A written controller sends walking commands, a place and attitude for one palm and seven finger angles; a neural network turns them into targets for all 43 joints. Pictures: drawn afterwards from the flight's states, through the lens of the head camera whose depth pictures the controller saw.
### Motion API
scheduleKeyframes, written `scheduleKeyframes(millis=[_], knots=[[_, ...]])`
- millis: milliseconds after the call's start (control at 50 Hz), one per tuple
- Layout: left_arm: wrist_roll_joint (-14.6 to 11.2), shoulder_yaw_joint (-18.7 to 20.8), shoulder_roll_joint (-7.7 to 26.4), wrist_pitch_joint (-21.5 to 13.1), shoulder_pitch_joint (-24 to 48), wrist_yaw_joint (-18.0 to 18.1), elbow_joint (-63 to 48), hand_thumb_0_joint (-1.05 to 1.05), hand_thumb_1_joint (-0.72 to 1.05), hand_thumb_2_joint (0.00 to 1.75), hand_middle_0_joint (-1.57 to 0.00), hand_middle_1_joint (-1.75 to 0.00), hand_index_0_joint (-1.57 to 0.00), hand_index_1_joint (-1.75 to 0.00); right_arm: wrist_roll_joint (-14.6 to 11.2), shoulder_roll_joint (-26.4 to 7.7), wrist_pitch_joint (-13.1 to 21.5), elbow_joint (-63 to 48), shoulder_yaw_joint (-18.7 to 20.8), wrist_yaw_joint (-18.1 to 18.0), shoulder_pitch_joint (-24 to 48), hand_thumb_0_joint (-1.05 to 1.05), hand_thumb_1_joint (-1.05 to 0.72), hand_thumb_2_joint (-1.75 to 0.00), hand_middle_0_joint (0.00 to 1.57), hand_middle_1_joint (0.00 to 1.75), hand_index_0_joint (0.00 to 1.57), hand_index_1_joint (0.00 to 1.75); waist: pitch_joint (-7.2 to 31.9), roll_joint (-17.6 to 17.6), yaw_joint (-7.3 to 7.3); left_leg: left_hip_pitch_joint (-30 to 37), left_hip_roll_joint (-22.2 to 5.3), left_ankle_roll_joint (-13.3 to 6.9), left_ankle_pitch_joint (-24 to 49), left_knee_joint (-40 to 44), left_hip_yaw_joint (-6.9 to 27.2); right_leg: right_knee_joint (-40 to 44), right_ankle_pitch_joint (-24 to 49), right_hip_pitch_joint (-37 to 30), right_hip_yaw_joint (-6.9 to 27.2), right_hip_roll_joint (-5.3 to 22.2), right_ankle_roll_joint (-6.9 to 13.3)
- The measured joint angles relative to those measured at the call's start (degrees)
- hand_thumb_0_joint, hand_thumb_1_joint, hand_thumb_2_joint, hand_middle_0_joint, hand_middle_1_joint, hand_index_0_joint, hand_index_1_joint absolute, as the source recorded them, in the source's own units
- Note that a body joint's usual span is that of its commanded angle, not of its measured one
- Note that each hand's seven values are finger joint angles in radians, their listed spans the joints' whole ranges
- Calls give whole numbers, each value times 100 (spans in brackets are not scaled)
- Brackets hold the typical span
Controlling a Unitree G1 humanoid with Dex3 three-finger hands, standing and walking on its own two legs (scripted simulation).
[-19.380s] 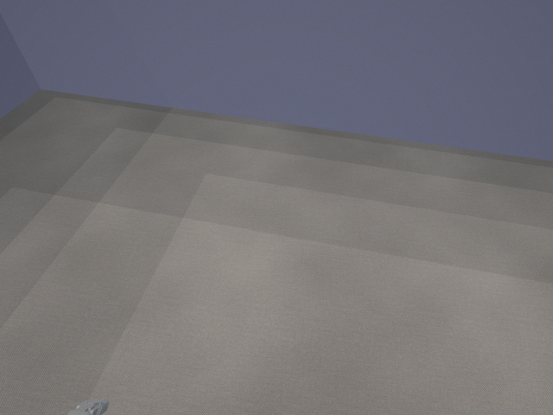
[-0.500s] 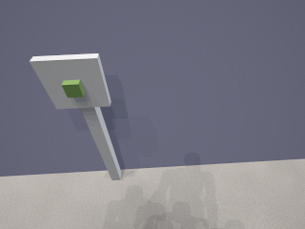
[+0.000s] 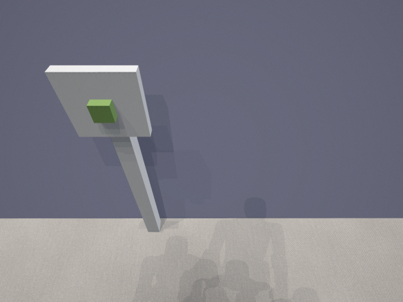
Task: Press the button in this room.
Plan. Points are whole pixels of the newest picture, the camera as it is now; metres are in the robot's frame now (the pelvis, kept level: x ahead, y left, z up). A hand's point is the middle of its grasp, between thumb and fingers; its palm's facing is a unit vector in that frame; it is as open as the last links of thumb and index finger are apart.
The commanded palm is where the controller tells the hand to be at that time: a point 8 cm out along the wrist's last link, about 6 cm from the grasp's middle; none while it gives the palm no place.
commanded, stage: shuffle to correct the standing spot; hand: left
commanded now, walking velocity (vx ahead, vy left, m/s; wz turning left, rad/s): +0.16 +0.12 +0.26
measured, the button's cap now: (103, 110) +0.54 +0.29 +0.08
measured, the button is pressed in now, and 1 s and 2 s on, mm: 0 0 0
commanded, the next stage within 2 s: come to a stop and stand still in 0.26 s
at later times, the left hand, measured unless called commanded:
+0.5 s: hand out of the picture +0.12 +0.23 -0.16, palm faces +0.06 -0.98 -0.21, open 7.3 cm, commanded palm none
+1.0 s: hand out of the picture +0.12 +0.20 -0.17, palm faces +0.08 -0.97 -0.23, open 7.3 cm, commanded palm none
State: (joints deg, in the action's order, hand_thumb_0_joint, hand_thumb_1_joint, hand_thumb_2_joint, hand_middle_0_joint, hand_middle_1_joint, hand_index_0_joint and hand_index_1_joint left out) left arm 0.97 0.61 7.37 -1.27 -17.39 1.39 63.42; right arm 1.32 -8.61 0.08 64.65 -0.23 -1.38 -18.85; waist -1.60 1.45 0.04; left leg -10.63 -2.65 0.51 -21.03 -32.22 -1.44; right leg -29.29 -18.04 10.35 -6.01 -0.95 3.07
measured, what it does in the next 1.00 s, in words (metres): steps on the spot: right foot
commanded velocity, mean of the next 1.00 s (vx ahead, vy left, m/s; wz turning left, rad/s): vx -0.01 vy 0.03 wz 0.00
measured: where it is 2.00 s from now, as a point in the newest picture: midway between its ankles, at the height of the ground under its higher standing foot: outside the picture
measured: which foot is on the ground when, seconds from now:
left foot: down 0.00-1.00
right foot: down 0.00-0.18, up 0.20-0.54, down 0.56-1.00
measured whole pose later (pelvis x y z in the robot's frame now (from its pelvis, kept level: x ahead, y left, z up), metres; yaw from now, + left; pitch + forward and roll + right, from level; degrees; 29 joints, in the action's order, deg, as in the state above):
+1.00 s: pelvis +0.07 +0.02 +0.00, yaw +2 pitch -1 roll +1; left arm 1.0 1.6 9.7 1.5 -12.1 1.8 59.0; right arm 1.5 -9.2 -0.7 59.0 1.9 -1.8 -15.3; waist -2.2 -0.6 -0.1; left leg -9.1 -0.7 0.2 -18.9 -28.9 -5.2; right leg -31.1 -11.5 19.1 -4.4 0.3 3.3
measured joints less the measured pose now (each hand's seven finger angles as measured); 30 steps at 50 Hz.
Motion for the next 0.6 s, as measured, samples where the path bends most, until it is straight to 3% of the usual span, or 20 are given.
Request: scheduleKeyframes(millis=[80,160,200,240,280,340,460,500,560,600], knots=[[62,118,-8,-40,-103,-3,-150,1,91,90,-20,-30,-20,-30,5,-43,-97,-93,79,77,28,0,-91,-89,20,30,20,30,-64,-86,-95,-609,41,-110,-571,-1077,-99,98,-13,-94,-162,103,-39],[63,177,88,-15,-265,-29,-156,0,90,90,-20,-30,-20,-30,4,-82,-12,-307,126,130,140,0,-91,-89,20,30,20,30,-121,-258,-162,-624,95,-138,-70,-385,-305,-7,-128,-147,-170,292,-194],[55,195,136,83,-337,-47,-125,0,90,90,-20,-30,-20,-30,41,-113,95,-449,144,117,159,0,-91,-90,20,30,20,30,-111,-286,-138,-585,132,-224,463,-135,-357,-535,-570,43,-131,371,-189],[78,208,188,205,-325,-53,-72,1,90,90,-20,-30,-20,-30,76,-86,152,-556,153,90,184,0,-91,-90,20,30,20,30,-103,-342,-105,-604,199,-332,401,-297,-463,-1667,-1190,521,83,375,-71],[92,219,232,239,-250,-82,-40,1,90,90,-20,-30,-20,-30,75,-32,195,-602,144,64,151,0,-91,-89,20,30,20,30,-62,-349,-47,-489,262,-398,321,-155,-516,-2709,-1141,1042,187,364,-4],[97,227,263,198,-59,-128,-119,1,91,90,-20,-30,-20,-30,62,71,261,-546,90,37,49,0,-91,-89,20,30,20,30,0,-321,-41,-210,357,-410,471,328,-554,-3220,-631,1560,196,433,-61],[73,188,187,121,423,-85,-404,1,92,90,-20,-30,-20,-30,69,252,325,-398,-4,23,-127,0,-91,-89,20,30,20,30,-27,-160,14,227,437,-403,605,920,-524,-2153,-242,1680,167,465,-186],[47,164,169,97,596,-51,-462,1,92,90,-20,-30,-20,-30,74,302,297,-341,-26,-1,-152,0,-91,-89,20,30,20,30,-87,-118,74,281,431,-354,513,846,-479,-1489,-76,1455,180,410,-206],[14,109,167,-9,741,-15,-538,1,92,90,-20,-30,-20,-30,32,364,219,-240,-32,-20,-202,0,-91,-89,20,30,20,30,-122,-188,89,265,483,-253,184,441,-483,-351,858,911,292,404,-197],[-11,54,86,-45,820,12,-489,1,92,90,-20,-30,-20,-30,-16,304,135,-181,17,-30,-114,0,-91,-89,21,30,20,30,-160,-62,130,263,396,-182,77,260,-458,-464,517,875,279,322,-151]])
